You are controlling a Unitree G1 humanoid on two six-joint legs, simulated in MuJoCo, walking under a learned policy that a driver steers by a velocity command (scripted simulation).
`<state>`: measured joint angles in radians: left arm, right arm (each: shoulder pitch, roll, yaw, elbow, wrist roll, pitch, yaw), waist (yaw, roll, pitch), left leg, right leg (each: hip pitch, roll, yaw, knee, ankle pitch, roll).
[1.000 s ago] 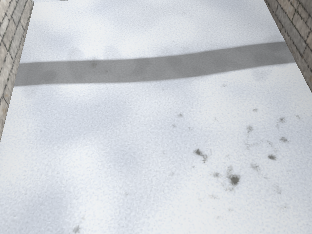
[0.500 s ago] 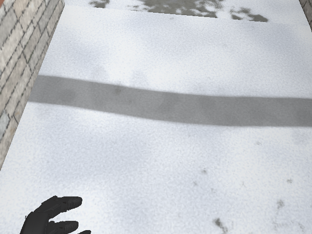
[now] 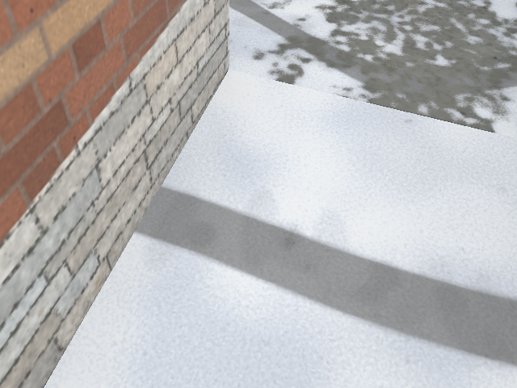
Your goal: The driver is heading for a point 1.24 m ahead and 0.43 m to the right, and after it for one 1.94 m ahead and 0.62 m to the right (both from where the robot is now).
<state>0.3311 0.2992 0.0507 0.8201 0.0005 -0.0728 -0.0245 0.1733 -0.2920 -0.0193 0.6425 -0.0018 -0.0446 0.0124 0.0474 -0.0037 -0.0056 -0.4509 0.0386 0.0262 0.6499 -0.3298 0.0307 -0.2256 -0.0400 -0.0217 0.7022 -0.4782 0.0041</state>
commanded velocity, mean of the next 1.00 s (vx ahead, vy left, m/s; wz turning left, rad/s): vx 0.50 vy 0.00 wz -0.44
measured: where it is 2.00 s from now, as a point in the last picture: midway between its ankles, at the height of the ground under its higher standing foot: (370, 303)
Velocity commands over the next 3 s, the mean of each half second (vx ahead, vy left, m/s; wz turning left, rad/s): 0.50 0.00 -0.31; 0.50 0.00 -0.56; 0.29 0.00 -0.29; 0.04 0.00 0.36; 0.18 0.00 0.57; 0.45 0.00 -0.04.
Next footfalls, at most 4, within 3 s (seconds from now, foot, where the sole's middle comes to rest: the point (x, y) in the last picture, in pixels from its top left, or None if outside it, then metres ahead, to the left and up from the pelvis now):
0.50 right None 0.42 -0.16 -0.72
0.96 left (298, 290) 0.75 -0.07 -0.70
1.36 right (417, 308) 0.72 -0.39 -0.70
1.72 left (333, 275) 0.80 -0.17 -0.69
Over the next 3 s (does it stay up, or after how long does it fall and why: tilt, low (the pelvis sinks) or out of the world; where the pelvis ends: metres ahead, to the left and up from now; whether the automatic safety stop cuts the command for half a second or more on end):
stays up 0.96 -0.19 0.08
